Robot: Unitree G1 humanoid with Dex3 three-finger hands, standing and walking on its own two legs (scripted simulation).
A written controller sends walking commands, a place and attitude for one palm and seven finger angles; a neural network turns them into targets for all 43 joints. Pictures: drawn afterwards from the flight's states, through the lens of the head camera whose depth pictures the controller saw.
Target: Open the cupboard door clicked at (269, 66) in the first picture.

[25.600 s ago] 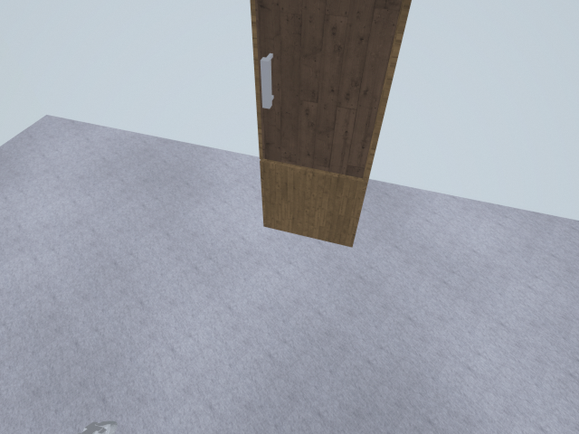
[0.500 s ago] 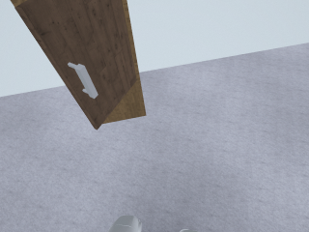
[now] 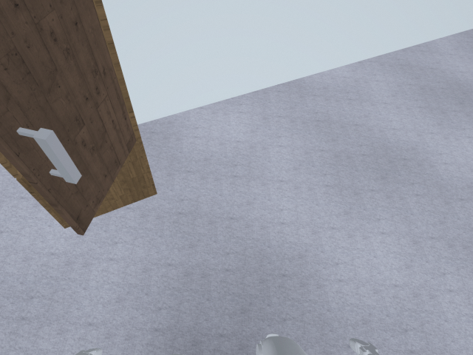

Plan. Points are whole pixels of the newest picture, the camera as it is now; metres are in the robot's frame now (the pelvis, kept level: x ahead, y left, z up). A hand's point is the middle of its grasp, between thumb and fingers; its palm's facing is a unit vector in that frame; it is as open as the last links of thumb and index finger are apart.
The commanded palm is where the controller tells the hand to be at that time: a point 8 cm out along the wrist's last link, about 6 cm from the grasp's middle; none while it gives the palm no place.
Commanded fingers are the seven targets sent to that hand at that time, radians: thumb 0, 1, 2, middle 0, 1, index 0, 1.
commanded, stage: walk to a spot facing it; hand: left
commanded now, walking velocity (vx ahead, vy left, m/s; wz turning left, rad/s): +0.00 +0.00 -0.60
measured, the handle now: (50, 156) +0.44 +0.43 -0.02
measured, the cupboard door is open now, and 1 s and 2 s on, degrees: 50 50 50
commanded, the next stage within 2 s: turn to face it in 1.74 s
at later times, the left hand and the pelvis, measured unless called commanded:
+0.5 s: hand (166, 321) +0.18 +0.15 -0.18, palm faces -0.34 -0.92 -0.18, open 7.4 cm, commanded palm none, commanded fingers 0.00 0.90 0.90 -0.20 -0.30 -0.20 -0.30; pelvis +0.07 -0.01 -0.01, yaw -20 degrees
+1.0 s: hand (286, 218) +0.44 -0.09 -0.17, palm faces -0.62 -0.76 -0.20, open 7.4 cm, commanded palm none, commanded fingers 0.00 0.90 0.90 -0.20 -0.30 -0.20 -0.30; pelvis +0.21 -0.15 -0.02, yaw -36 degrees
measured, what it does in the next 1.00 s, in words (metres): walks ahead, turning right: right foot, then left foot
